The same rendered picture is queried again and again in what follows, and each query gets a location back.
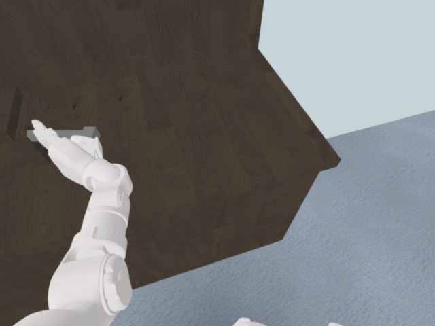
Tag robot left upper arm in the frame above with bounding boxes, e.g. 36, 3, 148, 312
13, 253, 133, 326

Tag counter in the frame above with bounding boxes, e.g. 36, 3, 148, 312
0, 0, 341, 326

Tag tap lever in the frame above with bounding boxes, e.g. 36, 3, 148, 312
27, 126, 101, 142

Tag left robot forearm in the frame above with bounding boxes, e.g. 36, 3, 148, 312
48, 158, 133, 310

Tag left robot hand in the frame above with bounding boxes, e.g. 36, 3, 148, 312
31, 120, 103, 185

